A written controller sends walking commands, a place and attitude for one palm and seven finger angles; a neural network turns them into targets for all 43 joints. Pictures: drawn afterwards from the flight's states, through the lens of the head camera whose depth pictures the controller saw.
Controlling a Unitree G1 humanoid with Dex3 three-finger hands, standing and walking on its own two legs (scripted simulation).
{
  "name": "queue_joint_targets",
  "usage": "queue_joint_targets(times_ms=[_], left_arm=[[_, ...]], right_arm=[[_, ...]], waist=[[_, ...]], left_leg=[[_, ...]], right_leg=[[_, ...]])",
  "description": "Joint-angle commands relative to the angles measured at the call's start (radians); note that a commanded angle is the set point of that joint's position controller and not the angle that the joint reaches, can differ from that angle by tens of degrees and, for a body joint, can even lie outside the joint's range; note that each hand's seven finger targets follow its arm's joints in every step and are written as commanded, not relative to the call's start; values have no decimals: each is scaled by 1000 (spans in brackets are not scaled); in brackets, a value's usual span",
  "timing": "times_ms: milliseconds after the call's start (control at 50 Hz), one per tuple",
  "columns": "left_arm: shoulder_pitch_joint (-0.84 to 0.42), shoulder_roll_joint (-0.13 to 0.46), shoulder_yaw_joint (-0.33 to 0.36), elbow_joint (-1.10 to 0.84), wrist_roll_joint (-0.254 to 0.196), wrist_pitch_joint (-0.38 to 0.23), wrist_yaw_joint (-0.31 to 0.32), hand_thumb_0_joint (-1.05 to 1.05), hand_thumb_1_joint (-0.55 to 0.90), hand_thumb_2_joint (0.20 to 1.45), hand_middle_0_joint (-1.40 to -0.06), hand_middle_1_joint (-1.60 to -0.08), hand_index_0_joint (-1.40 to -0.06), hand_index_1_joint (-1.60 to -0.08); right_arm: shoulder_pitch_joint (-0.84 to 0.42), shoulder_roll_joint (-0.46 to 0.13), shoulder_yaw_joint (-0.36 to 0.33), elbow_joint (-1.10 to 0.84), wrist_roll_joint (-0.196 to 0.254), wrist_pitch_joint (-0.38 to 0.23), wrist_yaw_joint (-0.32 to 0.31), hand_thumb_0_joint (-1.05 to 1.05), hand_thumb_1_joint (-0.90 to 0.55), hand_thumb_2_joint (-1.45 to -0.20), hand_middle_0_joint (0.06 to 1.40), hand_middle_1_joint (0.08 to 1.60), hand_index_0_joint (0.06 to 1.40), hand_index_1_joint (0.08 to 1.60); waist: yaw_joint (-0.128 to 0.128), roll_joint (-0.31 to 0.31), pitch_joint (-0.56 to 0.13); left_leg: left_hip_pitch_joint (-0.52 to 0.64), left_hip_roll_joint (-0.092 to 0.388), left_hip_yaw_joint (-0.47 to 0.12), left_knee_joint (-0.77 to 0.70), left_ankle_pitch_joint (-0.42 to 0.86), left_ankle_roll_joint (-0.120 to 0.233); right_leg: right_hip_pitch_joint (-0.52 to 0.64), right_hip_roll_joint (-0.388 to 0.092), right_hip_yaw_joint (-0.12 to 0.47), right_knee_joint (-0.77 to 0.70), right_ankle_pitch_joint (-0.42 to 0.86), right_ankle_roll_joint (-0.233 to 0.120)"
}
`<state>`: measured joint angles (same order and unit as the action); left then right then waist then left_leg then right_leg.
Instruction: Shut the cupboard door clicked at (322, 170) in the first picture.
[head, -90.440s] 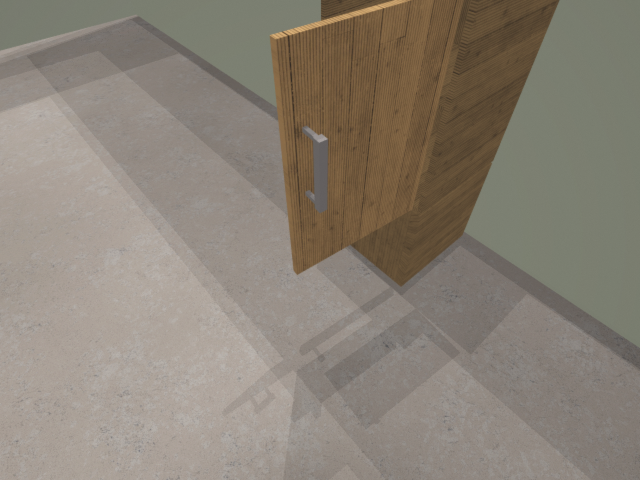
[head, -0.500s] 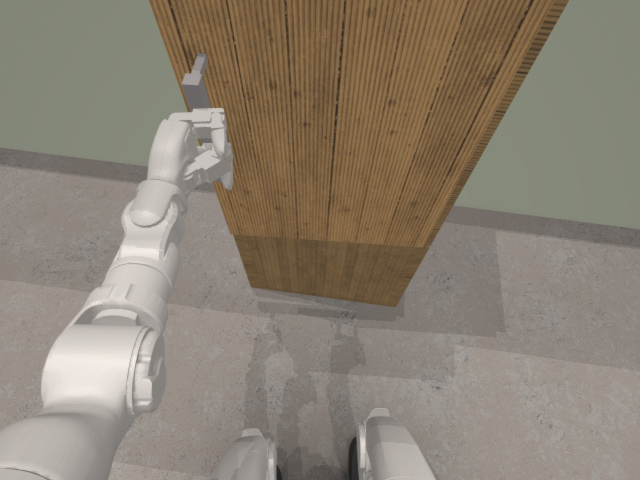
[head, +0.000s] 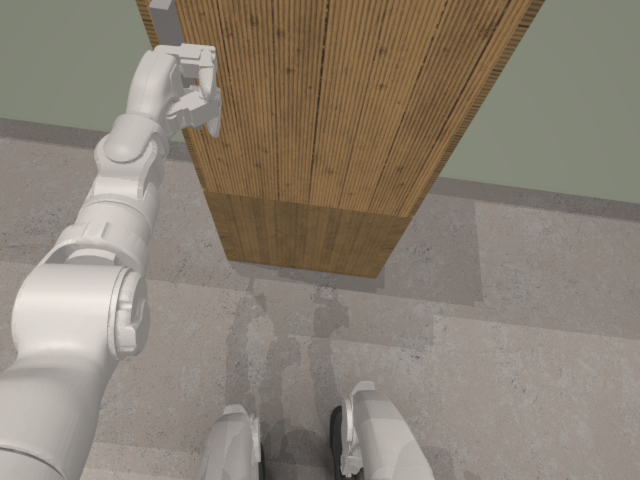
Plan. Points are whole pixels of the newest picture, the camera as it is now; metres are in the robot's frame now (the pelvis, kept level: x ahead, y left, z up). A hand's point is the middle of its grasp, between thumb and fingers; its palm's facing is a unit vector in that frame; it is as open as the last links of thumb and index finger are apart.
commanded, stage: pull the fist back off the door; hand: left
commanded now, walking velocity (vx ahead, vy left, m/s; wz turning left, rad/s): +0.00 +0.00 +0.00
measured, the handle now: (186, 62) +0.61 +0.11 +0.10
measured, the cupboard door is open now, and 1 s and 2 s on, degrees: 0 0 0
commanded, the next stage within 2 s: draw the hand back to the body in 0.92 s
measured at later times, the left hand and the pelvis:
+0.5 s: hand (230, 94) +0.54 +0.05 +0.11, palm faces -0.06 -1.00 -0.01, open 3.1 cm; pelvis +0.00 +0.01 +0.01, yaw -2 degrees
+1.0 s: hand (234, 143) +0.48 +0.05 +0.10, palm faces -0.10 -1.00 -0.01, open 3.1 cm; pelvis +0.06 +0.00 +0.04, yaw -2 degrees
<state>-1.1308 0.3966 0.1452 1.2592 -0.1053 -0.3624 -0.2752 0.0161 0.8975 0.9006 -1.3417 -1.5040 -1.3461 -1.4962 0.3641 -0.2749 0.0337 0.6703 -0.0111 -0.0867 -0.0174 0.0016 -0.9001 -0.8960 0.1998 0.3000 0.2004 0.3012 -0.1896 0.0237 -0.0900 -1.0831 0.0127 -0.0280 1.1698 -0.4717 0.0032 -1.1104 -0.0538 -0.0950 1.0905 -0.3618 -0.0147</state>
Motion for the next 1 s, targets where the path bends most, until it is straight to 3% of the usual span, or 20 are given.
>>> queue_joint_targets(times_ms=[0,20,40,60,80,100,140,160,200,240,320,360,400,540,620,660,740,840,920,980], left_arm=[[-714,11,-75,-240,10,-21,-22,0,900,900,-1300,-1500,-1300,-1500],[-714,37,-61,-239,10,-18,-22,0,900,900,-1300,-1500,-1300,-1500],[-730,63,163,-269,-100,-23,170,0,900,900,-1300,-1500,-1300,-1500],[-673,-10,109,-239,-68,-25,270,0,900,900,-1300,-1500,-1300,-1500],[-631,-74,85,-223,-60,-26,328,0,900,900,-1300,-1500,-1300,-1500],[-623,-57,101,-207,-35,-32,373,0,900,900,-1300,-1500,-1300,-1500],[-653,8,101,-215,52,-64,432,0,900,900,-1300,-1500,-1300,-1500],[-678,28,74,-247,107,-89,442,0,900,900,-1300,-1500,-1300,-1500],[-668,58,34,-222,198,-122,437,0,900,900,-1300,-1500,-1300,-1500],[-638,86,28,-183,221,-130,412,0,900,900,-1300,-1500,-1300,-1500],[-578,143,132,-206,102,-110,346,0,900,900,-1300,-1500,-1300,-1500],[-500,99,130,-215,57,-108,314,0,900,900,-1300,-1500,-1300,-1500],[-419,56,118,-230,37,-114,297,0,900,900,-1300,-1500,-1300,-1500],[-162,-44,85,-322,40,-155,304,0,900,900,-1300,-1500,-1300,-1500],[-73,-24,109,-424,34,-167,314,0,900,900,-1300,-1500,-1300,-1500],[-64,-53,78,-536,34,-190,319,0,900,900,-1300,-1500,-1300,-1500],[13,-142,-16,-707,31,-219,311,0,900,900,-1300,-1500,-1300,-1500],[184,-239,-104,-699,26,-146,296,0,900,900,-1300,-1500,-1300,-1500],[210,-218,-59,-650,16,-95,314,0,900,900,-1300,-1500,-1300,-1500],[210,-198,-35,-703,19,-116,326,0,900,900,-1300,-1500,-1300,-1500]], right_arm=[[175,-177,-61,-26,4,-39,-22,0,-900,-900,200,300,200,300],[176,-181,-60,-26,2,-44,-21,0,-900,-900,200,300,200,300],[173,-164,-59,-47,-18,-57,-26,0,-900,-900,200,300,200,300],[162,-157,-55,-45,-27,-65,-11,0,-900,-900,200,300,200,300],[155,-153,-58,-45,-32,-69,3,0,-900,-900,200,300,200,300],[163,-159,-63,-37,-42,-67,12,0,-900,-900,200,300,200,300],[191,-168,-68,-36,-56,-59,28,0,-900,-900,200,300,200,300],[195,-166,-69,-39,-63,-54,40,0,-900,-900,200,300,200,300],[199,-166,-74,-38,-67,-39,55,0,-900,-900,200,300,200,300],[200,-170,-73,-49,-62,-24,57,0,-900,-900,200,300,200,300],[174,-173,-76,-84,-40,-7,41,0,-900,-900,200,300,200,300],[170,-166,-75,-94,-31,-8,37,0,-900,-900,200,300,200,300],[162,-159,-74,-99,-29,-5,39,0,-900,-900,200,300,200,300],[161,-144,-90,-126,-25,21,51,0,-900,-900,200,300,200,300],[140,-137,-100,-139,-19,41,47,0,-900,-900,200,300,200,300],[126,-127,-103,-144,-19,40,45,0,-900,-900,200,300,200,300],[105,-114,-111,-153,-15,36,42,0,-900,-900,200,300,200,300],[87,-112,-116,-152,-3,48,39,0,-900,-900,200,300,200,300],[62,-104,-108,-150,0,64,32,0,-900,-900,200,300,200,300],[35,-88,-98,-161,-5,59,26,0,-900,-900,200,300,200,300]], waist=[[-168,141,-451],[-162,147,-462],[-87,181,-486],[-101,158,-521],[-100,144,-495],[-109,71,-472],[-118,59,-493],[-115,102,-533],[-117,114,-529],[-118,84,-481],[-70,15,-536],[-46,21,-547],[-25,5,-500],[29,-29,-453],[57,-66,-456],[66,8,-499],[70,50,-541],[68,5,-441],[75,-93,-368],[100,-63,-408]], left_leg=[[324,-9,-54,-190,-33,33],[316,-11,-51,-187,-39,32],[291,-19,-89,-217,-86,12],[314,-14,-97,-225,-109,7],[310,-11,-102,-232,-129,2],[283,-9,-104,-233,-141,4],[266,-18,-78,-218,-90,12],[272,-22,-61,-204,-58,14],[263,-22,-45,-195,-47,18],[229,-24,-37,-203,-61,22],[187,-35,-1,-216,-49,23],[218,-32,1,-235,-26,20],[223,-27,3,-249,-25,18],[291,-19,23,-282,83,17],[303,-21,44,-296,130,16],[380,-20,44,-296,207,12],[516,-7,31,-290,368,2],[539,3,24,-312,442,-3],[452,-10,38,-330,347,1],[452,-20,48,-324,370,2]], right_leg=[[129,62,59,-161,-48,-10],[138,62,61,-161,-53,-12],[132,59,53,-152,-57,-8],[131,59,48,-146,-63,6],[113,57,39,-143,-64,7],[127,56,37,-146,-68,13],[159,56,42,-145,-54,13],[175,53,51,-143,-46,12],[182,50,62,-148,-48,6],[214,53,68,-160,-61,2],[378,55,100,-202,-75,3],[399,56,94,-208,-50,1],[394,61,84,-213,-51,0],[441,66,68,-220,60,-3],[525,63,80,-236,134,0],[530,63,75,-221,212,-3],[521,67,55,-198,322,-9],[515,66,36,-217,354,-5],[573,58,46,-237,356,-1],[625,48,63,-226,408,-4]])
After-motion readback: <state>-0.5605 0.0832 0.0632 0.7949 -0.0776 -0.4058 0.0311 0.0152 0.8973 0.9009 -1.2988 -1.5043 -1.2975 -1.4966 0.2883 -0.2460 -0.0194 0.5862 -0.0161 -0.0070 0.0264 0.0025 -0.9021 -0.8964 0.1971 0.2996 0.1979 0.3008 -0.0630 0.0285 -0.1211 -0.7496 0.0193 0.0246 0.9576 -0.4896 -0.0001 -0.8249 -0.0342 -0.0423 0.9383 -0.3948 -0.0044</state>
